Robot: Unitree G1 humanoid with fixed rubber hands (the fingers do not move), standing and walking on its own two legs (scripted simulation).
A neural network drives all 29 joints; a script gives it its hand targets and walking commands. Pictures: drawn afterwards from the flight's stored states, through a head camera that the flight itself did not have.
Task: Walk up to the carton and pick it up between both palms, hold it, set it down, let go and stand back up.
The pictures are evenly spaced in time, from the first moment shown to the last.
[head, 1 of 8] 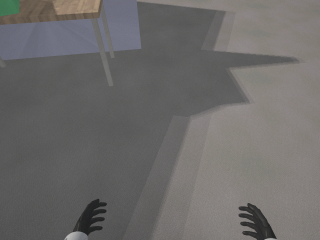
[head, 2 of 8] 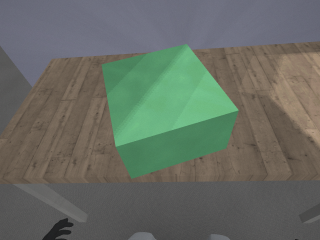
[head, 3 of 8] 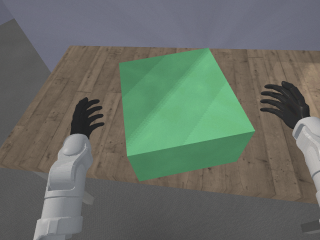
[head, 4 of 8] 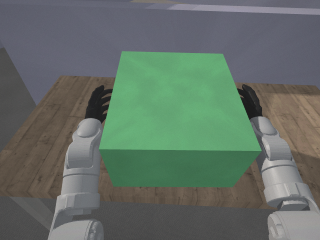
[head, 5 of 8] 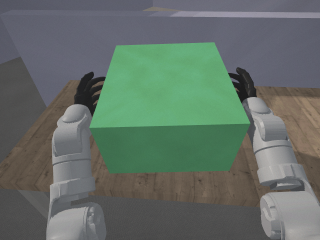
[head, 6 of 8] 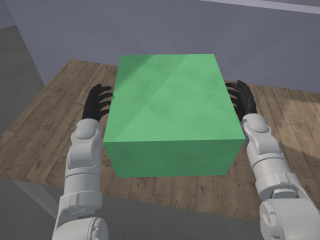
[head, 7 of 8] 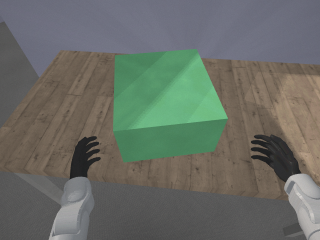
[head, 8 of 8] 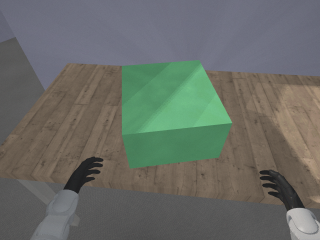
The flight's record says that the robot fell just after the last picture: no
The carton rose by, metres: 0.18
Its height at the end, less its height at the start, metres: +0.00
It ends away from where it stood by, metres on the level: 0.05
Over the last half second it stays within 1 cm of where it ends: yes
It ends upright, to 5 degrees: yes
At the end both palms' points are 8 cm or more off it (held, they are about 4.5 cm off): yes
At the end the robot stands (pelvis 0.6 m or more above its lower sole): yes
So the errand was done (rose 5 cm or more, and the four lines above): yes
